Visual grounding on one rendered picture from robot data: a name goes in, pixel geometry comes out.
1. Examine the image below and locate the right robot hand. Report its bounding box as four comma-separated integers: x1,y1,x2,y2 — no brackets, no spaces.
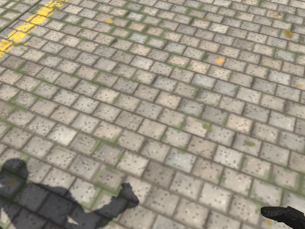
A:
260,206,305,229

